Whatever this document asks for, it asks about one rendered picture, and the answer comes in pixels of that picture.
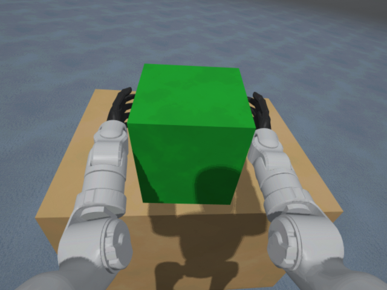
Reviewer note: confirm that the robot left upper arm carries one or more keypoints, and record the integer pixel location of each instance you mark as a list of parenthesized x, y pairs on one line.
[(91, 254)]

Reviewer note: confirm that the left robot forearm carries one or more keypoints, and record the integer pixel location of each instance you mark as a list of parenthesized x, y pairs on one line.
[(103, 188)]

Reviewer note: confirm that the right robot hand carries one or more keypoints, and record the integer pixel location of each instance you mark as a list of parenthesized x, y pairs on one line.
[(260, 112)]

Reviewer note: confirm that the pedestal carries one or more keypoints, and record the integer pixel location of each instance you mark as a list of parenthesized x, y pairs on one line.
[(183, 246)]

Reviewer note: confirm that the left robot hand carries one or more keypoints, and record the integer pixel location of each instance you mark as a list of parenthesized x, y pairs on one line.
[(117, 111)]

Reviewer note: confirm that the right robot forearm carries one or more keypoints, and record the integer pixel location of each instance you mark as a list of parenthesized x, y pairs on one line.
[(280, 186)]

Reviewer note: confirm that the carton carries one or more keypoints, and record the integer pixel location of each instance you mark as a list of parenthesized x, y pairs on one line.
[(190, 129)]

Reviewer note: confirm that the robot right upper arm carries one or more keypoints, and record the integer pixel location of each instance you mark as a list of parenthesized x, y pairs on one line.
[(310, 250)]

